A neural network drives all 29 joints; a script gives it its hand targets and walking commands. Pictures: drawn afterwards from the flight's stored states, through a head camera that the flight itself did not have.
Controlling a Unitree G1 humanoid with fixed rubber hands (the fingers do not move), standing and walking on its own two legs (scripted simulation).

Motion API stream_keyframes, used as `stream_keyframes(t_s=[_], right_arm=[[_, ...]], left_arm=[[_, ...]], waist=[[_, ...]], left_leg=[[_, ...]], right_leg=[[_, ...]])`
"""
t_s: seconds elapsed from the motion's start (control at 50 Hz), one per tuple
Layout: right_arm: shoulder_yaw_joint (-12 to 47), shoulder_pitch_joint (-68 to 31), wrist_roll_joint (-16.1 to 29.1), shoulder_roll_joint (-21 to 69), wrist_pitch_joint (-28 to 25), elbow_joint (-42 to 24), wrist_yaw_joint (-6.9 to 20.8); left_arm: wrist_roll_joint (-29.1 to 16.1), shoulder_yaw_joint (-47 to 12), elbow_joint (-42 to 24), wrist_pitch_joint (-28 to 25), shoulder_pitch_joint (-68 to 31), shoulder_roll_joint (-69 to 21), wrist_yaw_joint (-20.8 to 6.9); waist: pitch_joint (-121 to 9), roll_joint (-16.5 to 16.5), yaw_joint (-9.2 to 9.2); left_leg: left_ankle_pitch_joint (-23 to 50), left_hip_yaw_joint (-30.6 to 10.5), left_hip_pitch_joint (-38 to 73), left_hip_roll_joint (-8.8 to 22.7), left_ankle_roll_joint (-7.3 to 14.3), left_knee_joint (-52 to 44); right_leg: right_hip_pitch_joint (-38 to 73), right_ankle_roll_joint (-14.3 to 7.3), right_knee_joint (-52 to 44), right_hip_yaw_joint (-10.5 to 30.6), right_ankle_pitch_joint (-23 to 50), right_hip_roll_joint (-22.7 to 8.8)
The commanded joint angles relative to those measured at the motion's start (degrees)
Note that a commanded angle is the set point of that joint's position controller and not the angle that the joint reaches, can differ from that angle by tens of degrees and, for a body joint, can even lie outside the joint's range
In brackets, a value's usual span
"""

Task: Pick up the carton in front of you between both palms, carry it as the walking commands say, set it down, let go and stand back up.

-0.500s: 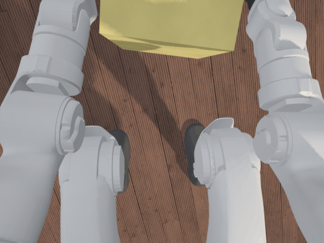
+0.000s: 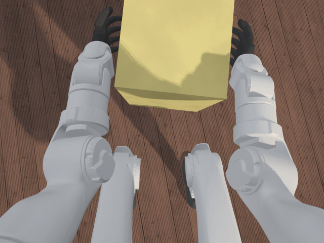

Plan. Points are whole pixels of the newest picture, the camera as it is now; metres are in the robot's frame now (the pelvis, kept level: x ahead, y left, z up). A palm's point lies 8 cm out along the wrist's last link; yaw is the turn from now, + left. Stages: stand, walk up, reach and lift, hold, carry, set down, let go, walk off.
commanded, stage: reach and lift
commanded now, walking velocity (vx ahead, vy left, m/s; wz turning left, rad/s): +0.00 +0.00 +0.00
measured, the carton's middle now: (170, 63) +0.53 -0.02 -0.13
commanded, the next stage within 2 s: none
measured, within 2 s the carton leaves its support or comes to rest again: neither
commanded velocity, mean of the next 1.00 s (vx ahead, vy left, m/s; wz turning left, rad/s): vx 0.00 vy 0.00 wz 0.00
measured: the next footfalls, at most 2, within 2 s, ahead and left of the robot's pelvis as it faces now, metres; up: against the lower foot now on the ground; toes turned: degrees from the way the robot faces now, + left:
none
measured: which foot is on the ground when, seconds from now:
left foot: down 0.00-1.00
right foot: down 0.00-1.00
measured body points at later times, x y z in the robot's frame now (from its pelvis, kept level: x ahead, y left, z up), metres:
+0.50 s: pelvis +0.05 +0.00 +0.12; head +0.24 +0.01 +0.53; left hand +0.50 +0.14 +0.08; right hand +0.49 -0.17 +0.08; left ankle +0.12 +0.13 -0.43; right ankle +0.13 -0.13 -0.43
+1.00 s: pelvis +0.09 +0.00 +0.26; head +0.16 +0.00 +0.70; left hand +0.44 +0.15 +0.23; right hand +0.44 -0.16 +0.23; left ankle +0.12 +0.13 -0.43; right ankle +0.13 -0.13 -0.43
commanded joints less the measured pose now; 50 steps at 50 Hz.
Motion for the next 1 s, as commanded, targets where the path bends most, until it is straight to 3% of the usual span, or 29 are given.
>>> stream_keyframes(t_s=[0.0,0.14,0.32,0.42,0.64,0.98], right_arm=[[31.01,-44.13,12.14,60.2,0.61,-3.43,16.86],[37.27,-35.96,14.97,64.28,2.58,-7.26,17.88],[36.04,-20.82,12.79,65.56,0.36,-3.95,17.71],[37.18,-15.22,12.29,66.68,-1.14,-4.4,17.69],[44.25,-4.91,12.92,69.19,-2.08,-8.52,17.73],[46.81,13.96,11.03,70.11,1.35,-11.57,16.85]], left_arm=[[-10.44,-24.88,-3.58,0.35,-37.76,-61.97,-13.96],[-13.33,-31.84,-9.26,2.56,-30.05,-67.73,-14.74],[-11.52,-32.87,-7.93,0.6,-16.39,-70.38,-14.28],[-11.23,-34.73,-9.8,-0.82,-11.18,-71.68,-13.39],[-11.71,-39.51,-13.59,-1.51,0.56,-73.35,-13.26],[-10.87,-41.75,-18.36,1.92,17.61,-71.4,-15.13]], waist=[[-70.51,-0.14,-1.07],[-74.25,-0.6,-0.87],[-58.87,1.11,-1.33],[-56.52,1.74,-0.97],[-50.08,-1.06,0.54],[-28.86,-2.12,1.4]], left_leg=[[3.01,9.08,38.42,-5.92,2.32,-13.41],[9.93,8.38,48.23,-6.11,1.39,-18.27],[12.12,6.03,52.2,-6.02,0.94,-26.89],[13.88,4.89,58.73,-5.95,0.81,-32.19],[15.05,2.51,72.84,-5.11,1.55,-43.8],[22.19,-0.1,95.85,-3.01,2.45,-65.06]], right_leg=[[38.53,-1.03,-13.4,-9.07,4.1,5.71],[46.99,-1.02,-17.96,-8.92,11.16,6.38],[50.2,-1.67,-25.85,-6.5,13.0,6.6],[55.13,-1.9,-30.71,-5.4,13.87,6.77],[71.58,-1.98,-42.38,-3.09,14.94,6.23],[97.68,-2.71,-64.48,1.46,23.44,3.55]])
